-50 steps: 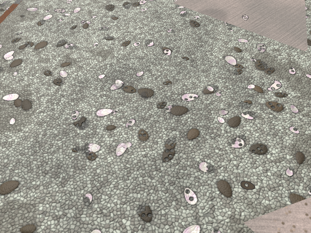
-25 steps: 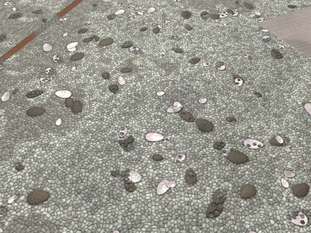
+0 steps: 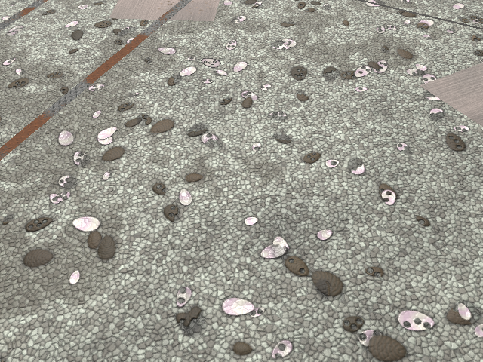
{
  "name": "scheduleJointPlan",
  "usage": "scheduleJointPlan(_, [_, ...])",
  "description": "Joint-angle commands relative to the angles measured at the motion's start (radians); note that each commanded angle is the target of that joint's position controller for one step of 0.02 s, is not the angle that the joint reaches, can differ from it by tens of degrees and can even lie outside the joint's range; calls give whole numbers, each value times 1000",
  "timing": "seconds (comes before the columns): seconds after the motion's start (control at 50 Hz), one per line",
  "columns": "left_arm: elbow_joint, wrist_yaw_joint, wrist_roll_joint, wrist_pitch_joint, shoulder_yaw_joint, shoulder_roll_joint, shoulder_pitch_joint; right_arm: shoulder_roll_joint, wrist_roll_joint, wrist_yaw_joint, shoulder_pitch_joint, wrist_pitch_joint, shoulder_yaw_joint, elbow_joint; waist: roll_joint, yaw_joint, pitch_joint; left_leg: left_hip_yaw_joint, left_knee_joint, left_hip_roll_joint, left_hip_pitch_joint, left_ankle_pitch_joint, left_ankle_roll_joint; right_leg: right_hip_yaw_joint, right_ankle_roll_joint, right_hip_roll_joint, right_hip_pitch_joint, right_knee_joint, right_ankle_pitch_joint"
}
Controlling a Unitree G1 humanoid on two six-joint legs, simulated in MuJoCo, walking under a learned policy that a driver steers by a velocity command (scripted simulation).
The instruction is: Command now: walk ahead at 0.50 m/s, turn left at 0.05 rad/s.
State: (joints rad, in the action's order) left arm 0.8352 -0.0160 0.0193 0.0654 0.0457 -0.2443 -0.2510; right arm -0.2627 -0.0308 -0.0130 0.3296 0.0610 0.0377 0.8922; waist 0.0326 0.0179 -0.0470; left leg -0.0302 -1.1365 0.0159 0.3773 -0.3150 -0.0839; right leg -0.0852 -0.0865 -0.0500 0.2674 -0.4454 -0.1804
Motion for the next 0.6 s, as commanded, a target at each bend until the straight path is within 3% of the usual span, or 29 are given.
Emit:
scheduleJointPlan(0.02, [0,-1,-11,31,15,-81,-82,-46,-11,-15,62,-12,7,-32,-100,10,34,-9,6,-75,141,56,21,283,-122,263,-117,273,211])
scheduleJointPlan(0.06, [24,-1,-15,37,19,-97,-115,-39,-12,-20,-7,-18,4,-51,-94,6,6,14,57,-98,212,114,38,237,-126,252,-126,306,238])
scheduleJointPlan(0.16, [72,0,-18,34,12,-88,-195,-18,-3,-24,-224,-16,-12,-111,-92,-39,-34,70,319,-106,273,284,68,147,-99,202,-170,320,348])
scheduleJointPlan(0.22, [99,6,-15,35,11,-97,-243,-8,3,-24,-319,-13,-22,-132,-97,-68,-39,95,459,-82,238,337,62,131,-91,211,-220,307,398])
scheduleJointPlan(0.28, [126,16,-7,28,9,-100,-280,-22,3,-20,-384,-8,-19,-153,-96,-81,-53,91,528,-66,228,298,39,156,-100,252,-304,267,460])
scheduleJointPlan(0.34, [132,27,1,21,13,-123,-243,-45,3,-12,-319,8,-8,-141,-100,-28,-26,84,598,-23,109,183,6,181,-89,269,-349,146,663])
scheduleJointPlan(0.36, [131,27,1,19,15,-132,-224,-61,1,-4,-218,16,1,-107,-97,15,25,93,639,7,-23,161,-11,177,-77,252,-336,37,751])
scheduleJointPlan(0.38, [127,23,-6,18,12,-126,-208,-92,-9,8,-55,29,16,-55,-62,84,119,76,689,-6,-253,204,-39,146,-58,207,-250,-145,693])
scheduleJointPlan(0.4, [90,19,-17,23,0,-88,-200,-177,-35,25,119,38,40,-31,32,140,258,-157,700,-234,-519,115,-89,110,-39,148,-50,-430,367])
scheduleJointPlan(0.42, [83,20,-53,16,-19,18,-340,-250,-37,22,129,26,61,-29,245,71,377,-577,796,-490,-737,57,-208,46,-5,-16,280,-752,-345])
scheduleJointPlan(0.44, [103,30,-20,2,14,-114,-264,-165,-6,15,65,16,47,-47,46,71,281,-571,841,-441,-620,-28,-174,140,-21,39,347,-813,-309])
scheduleJointPlan(0.46, [84,23,-18,3,20,-103,-194,-107,2,13,-28,17,30,-55,22,36,142,-409,880,-398,-478,-2,-142,153,-22,77,351,-787,-211])
scheduleJointPlan(0.48, [79,17,-18,1,16,-75,-162,-70,2,11,-74,24,23,-55,11,15,76,-296,922,-355,-371,87,-116,146,-16,108,325,-753,-154])
scheduleJointPlan(0.52, [83,1,6,-26,19,-52,-167,-37,10,19,-85,36,14,-37,49,-27,31,-140,965,-292,-258,178,-69,136,4,137,268,-712,-116])
scheduleJointPlan(0.6, [50,-20,11,-57,21,-23,-90,-52,22,24,-31,64,21,-7,38,-46,8,4,1009,-274,-244,291,-67,114,29,155,337,-688,-18])
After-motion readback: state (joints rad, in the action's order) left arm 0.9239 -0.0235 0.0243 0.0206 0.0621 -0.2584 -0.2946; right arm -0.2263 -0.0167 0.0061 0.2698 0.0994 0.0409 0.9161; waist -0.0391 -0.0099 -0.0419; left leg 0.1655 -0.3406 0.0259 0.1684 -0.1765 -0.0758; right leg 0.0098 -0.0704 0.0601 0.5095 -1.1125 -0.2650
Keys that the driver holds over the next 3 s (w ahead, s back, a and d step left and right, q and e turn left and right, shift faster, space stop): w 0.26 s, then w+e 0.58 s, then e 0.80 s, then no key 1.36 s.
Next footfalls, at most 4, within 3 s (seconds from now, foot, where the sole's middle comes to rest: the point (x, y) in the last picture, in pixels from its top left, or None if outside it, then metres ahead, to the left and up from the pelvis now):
0.38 left None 0.38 0.11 -0.78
0.94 right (305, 316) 0.61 -0.13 -0.78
1.58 left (260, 275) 0.74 -0.01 -0.78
2.00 right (305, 335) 0.55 -0.12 -0.78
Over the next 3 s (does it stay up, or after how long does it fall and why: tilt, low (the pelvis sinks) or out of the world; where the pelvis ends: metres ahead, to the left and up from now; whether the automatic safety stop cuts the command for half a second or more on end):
stays up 0.62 -0.06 0.01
